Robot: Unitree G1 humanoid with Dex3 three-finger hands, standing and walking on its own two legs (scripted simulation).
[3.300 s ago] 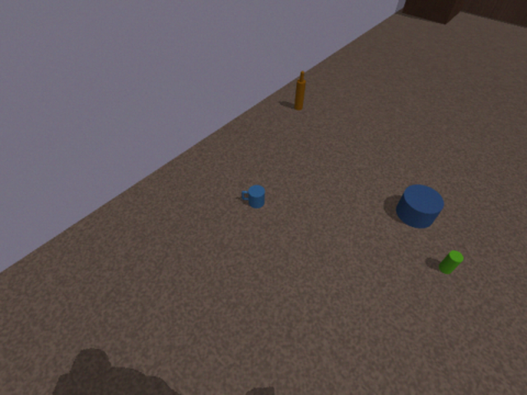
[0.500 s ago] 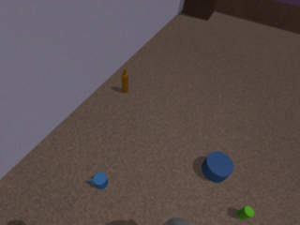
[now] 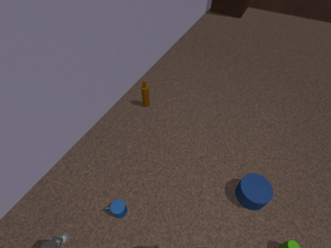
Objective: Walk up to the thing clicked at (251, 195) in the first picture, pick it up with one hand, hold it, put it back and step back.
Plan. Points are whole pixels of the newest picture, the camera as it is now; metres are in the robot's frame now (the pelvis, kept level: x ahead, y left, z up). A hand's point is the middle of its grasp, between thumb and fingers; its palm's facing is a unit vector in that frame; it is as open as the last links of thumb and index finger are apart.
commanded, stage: walk up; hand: left
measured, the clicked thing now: (116, 209) +0.42 +0.28 -0.72
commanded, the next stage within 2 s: none
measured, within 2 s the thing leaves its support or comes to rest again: neither
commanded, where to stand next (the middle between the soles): +0.09 +0.01 m, yaw +0 degrees
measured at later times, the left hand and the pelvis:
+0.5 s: hand out of the picture +0.09 +0.26 -0.13, palm faces +0.04 -0.94 -0.33, open 7.4 cm; pelvis +0.02 +0.00 +0.02, yaw +1 degrees
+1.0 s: hand out of the picture +0.11 +0.25 -0.13, palm faces +0.04 -0.94 -0.32, open 7.4 cm; pelvis +0.03 +0.00 +0.02, yaw +2 degrees
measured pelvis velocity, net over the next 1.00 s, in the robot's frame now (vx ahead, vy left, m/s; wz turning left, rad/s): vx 0.03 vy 0.00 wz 0.03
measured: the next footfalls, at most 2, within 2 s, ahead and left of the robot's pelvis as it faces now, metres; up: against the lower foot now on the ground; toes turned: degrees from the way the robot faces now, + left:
right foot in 1.90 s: +0.04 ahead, -0.14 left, +0.00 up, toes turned -2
